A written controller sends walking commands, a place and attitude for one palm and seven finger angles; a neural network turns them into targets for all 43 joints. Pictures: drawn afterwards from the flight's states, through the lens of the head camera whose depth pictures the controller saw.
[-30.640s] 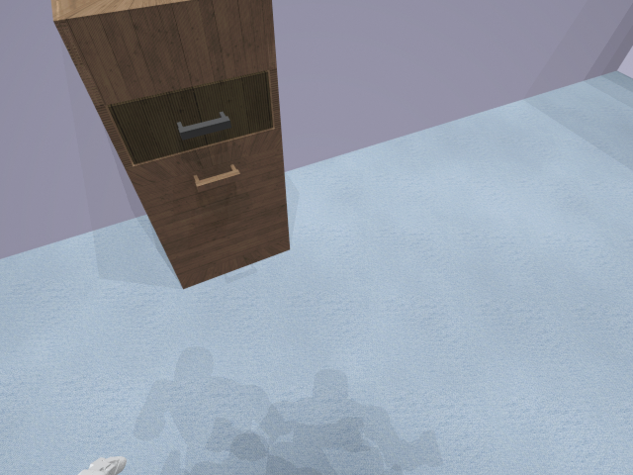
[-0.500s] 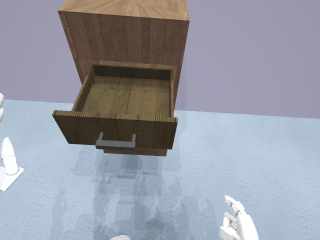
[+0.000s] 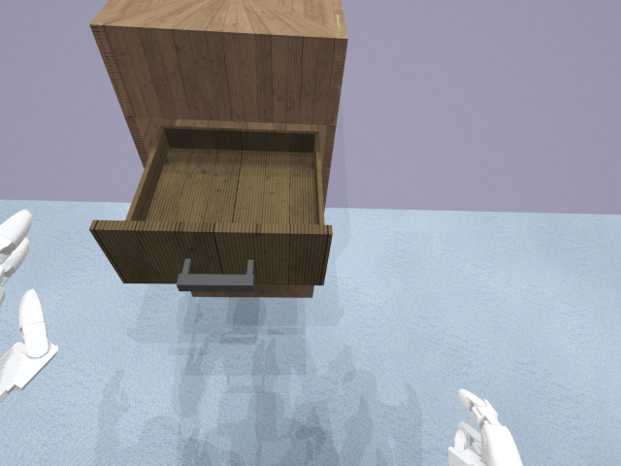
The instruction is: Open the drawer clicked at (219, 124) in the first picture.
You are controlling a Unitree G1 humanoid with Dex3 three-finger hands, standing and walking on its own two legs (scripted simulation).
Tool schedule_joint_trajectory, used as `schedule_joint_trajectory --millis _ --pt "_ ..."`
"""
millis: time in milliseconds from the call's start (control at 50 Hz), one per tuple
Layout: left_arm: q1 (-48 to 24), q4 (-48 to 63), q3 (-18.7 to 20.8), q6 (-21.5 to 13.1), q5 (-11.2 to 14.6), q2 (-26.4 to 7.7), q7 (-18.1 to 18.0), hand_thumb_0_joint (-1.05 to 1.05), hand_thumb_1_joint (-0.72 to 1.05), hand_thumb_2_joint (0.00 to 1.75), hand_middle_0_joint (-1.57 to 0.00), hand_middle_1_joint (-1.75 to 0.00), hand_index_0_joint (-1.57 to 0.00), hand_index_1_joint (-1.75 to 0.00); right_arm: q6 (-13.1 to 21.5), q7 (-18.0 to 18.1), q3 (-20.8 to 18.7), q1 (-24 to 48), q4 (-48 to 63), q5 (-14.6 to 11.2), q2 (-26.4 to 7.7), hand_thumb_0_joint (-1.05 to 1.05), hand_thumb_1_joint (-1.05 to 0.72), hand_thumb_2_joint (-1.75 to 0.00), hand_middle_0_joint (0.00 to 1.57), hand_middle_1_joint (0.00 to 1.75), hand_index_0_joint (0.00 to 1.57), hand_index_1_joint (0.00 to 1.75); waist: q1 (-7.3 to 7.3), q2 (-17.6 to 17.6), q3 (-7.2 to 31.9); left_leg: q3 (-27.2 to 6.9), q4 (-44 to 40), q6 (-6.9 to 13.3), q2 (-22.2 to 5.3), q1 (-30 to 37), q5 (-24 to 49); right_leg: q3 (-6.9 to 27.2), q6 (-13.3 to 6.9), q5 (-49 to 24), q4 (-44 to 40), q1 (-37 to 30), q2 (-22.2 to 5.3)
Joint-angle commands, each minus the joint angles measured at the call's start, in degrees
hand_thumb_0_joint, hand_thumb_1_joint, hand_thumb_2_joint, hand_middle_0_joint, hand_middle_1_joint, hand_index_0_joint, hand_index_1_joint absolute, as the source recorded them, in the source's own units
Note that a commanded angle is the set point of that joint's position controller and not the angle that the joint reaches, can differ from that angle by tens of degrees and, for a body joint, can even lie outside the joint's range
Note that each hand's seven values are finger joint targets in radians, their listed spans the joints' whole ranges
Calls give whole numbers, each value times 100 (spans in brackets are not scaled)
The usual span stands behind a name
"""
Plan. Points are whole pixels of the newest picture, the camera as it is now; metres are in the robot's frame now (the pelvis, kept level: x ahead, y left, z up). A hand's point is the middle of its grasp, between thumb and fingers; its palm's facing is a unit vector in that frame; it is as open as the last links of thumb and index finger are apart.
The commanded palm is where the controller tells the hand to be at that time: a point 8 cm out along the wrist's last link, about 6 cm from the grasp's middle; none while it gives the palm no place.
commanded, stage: let the arm hang, fingers relaxed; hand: left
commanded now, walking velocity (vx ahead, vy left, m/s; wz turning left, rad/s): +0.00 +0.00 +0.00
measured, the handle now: (218, 273) +0.43 +0.17 -0.10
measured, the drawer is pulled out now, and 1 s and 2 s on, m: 0.29 0.29 0.29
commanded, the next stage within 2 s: look to check the result in 1.16 s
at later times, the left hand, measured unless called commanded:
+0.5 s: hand out of the picture -0.03 +0.19 -0.18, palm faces +0.01 -0.98 -0.18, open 7.0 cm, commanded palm none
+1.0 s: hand out of the picture +0.00 +0.17 -0.18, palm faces +0.01 -0.99 -0.15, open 7.3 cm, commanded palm none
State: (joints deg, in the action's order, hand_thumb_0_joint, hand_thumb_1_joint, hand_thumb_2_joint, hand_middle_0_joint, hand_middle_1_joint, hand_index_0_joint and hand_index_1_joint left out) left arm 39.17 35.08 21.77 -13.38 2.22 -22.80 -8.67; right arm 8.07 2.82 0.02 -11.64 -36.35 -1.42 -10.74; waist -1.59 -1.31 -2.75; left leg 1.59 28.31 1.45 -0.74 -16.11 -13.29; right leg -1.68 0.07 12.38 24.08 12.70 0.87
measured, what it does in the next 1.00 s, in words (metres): stands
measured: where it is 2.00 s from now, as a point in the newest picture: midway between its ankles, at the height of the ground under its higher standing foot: outside the picture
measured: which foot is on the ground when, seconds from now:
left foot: down 0.00-1.00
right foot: down 0.00-1.00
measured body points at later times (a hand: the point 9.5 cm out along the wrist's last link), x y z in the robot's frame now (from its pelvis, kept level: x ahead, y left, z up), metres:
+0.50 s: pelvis +0.01 +0.01 +0.00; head +0.04 +0.03 +0.45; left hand -0.02 +0.24 -0.16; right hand +0.01 -0.23 -0.14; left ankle +0.02 +0.10 -0.74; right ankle +0.00 -0.12 -0.74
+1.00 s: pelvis +0.01 +0.02 +0.00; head +0.02 +0.02 +0.45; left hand +0.00 +0.22 -0.16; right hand -0.02 -0.18 -0.16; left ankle +0.02 +0.10 -0.74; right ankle +0.00 -0.12 -0.74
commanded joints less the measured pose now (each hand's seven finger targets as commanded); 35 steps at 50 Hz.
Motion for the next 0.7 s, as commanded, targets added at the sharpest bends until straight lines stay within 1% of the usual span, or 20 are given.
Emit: schedule_joint_trajectory --millis 0,20,40,60,80,100,120,140,180,260,320,360,380,420,440,520,540,580,620,680 --pt "-191 1108 490 -269 24 -685 -127 0 90 90 -20 -30 -20 -30 271 52 -241 492 864 21 -718 0 -90 -90 20 30 20 30 9 327 571 -474 -686 87 -519 -22 -143 513 -30 -479 -352 -390 -450" --pt "-233 1106 511 -260 13 -714 -133 0 90 90 -20 -30 -20 -30 264 60 -233 509 866 27 -700 0 -90 -90 20 30 20 30 22 357 561 -469 -701 96 -523 -19 -136 516 -25 -495 -357 -402 -444" --pt "-1202 -3945 -1773 553 -572 42 564 0 90 90 -20 -30 -20 -30 616 -401 -576 648 -718 103 -1471 0 -90 -90 20 30 20 30 -230 287 439 -485 203 17 -594 92 1123 175 -134 -1177 363 648 -714" --pt "-1161 -4133 -1441 1092 -529 116 710 0 90 90 -20 -30 -20 -30 44 -398 -529 83 -651 126 -1327 0 -90 -90 20 30 20 30 -77 198 816 -490 121 35 -638 265 1574 415 -108 -1411 379 424 -775" --pt "-1283 -4329 -1520 1206 -469 218 737 0 90 90 -20 -30 -20 -30 -192 -364 -412 4 -537 123 -1111 0 -90 -90 20 30 20 30 6 -102 968 -636 79 128 -679 155 1431 296 -103 -1053 471 301 -635" --pt "-1450 -4648 -1593 1227 -454 262 758 0 90 90 -20 -30 -20 -30 -308 -343 -322 93 -484 144 -1063 0 -90 -90 20 30 20 30 69 -452 903 -733 51 190 -655 23 1192 332 -87 -892 422 233 -597" --pt "-1676 -5021 -1658 1243 -456 220 765 0 90 90 -20 -30 -20 -30 -387 -329 -271 161 -499 175 -1080 0 -90 -90 20 30 20 30 88 -752 766 -762 15 183 -587 -30 1070 421 -112 -837 340 181 -607" --pt "-1898 -5436 -1713 1241 -464 191 752 0 90 90 -20 -30 -20 -30 -445 -325 -263 182 -554 206 -1075 0 -90 -90 20 30 20 30 89 -884 746 -723 6 156 -502 119 1171 509 -174 -1005 311 151 -637" --pt "-2139 -6279 -1796 1288 -434 161 734 0 90 90 -20 -30 -20 -30 -592 -312 -207 268 -705 226 -1040 0 -90 -90 20 30 20 30 140 -654 566 -696 -218 146 -432 174 1219 592 -166 -1111 198 -17 -669" --pt "-2259 -7768 -1999 1347 -365 233 686 0 90 90 -20 -30 -20 -30 -722 -273 -65 223 -1240 205 -812 0 -90 -90 20 30 20 30 189 412 345 -621 -698 91 -444 369 1089 567 -43 -769 -123 -316 -575" --pt "-2156 -8572 -2076 1304 -333 293 697 0 90 90 -20 -30 -20 -30 -741 -241 -27 20 -1645 169 -696 0 -90 -90 20 30 20 30 172 700 286 -546 -844 43 -402 529 529 622 -68 -472 -407 -343 -607" --pt "-2032 -8905 -2035 1303 -333 452 683 0 90 90 -20 -30 -20 -30 -757 -196 -42 -181 -1833 186 -581 0 -90 -90 20 30 20 30 175 941 283 -553 -901 75 -445 604 511 533 -101 -519 -483 -408 -591" --pt "-1987 -9046 -2055 1295 -321 454 689 0 90 90 -20 -30 -20 -30 -751 -187 -36 -282 -1934 174 -555 0 -90 -90 20 30 20 30 175 942 306 -557 -900 76 -435 636 547 537 -114 -581 -497 -450 -599" --pt "-1941 -9315 -2097 1288 -299 504 693 0 90 90 -20 -30 -20 -30 -752 -167 -41 -469 -2127 156 -526 0 -90 -90 20 30 20 30 153 706 279 -563 -925 74 -457 706 523 497 -130 -537 -521 -422 -610" --pt "-1892 -9416 -2107 1283 -289 540 694 0 90 90 -20 -30 -20 -30 -754 -151 -46 -549 -2184 142 -501 0 -90 -90 20 30 20 30 161 377 176 -606 -941 112 -496 745 575 448 -133 -558 -551 -361 -584" --pt "-1719 -9773 -2167 1311 -279 702 664 0 90 90 -20 -30 -20 -30 -749 -109 -44 -862 -2492 141 -423 0 -90 -90 20 30 20 30 145 334 -7 -623 -1039 136 -514 758 535 417 -134 -395 -540 -261 -605" --pt "-1673 -9814 -2175 1308 -267 707 660 0 90 90 -20 -30 -20 -30 -747 -101 -37 -919 -2520 132 -394 0 -90 -90 20 30 20 30 161 142 -62 -643 -1045 163 -524 769 577 392 -141 -409 -549 -246 -574" --pt "-1617 -9911 -2191 1325 -270 776 644 0 90 90 -20 -30 -20 -30 -751 -92 -44 -1041 -2616 141 -360 0 -90 -90 20 30 20 30 137 151 -118 -679 -1117 164 -524 721 348 396 -130 -202 -538 -209 -580" --pt "-1564 -9969 -2197 1329 -273 824 630 0 90 90 -20 -30 -20 -30 -754 -89 -48 -1125 -2694 139 -307 0 -90 -90 20 30 20 30 143 3 -203 -666 -1129 168 -516 659 243 381 -134 -148 -530 -170 -591" --pt "-1503 -9990 -2199 1335 -273 881 612 0 90 90 -20 -30 -20 -30 -751 -86 -44 -1210 -2761 148 -239 0 -90 -90 20 30 20 30 147 128 -306 -697 -1210 176 -507 549 39 392 -132 -30 -497 -134 -559"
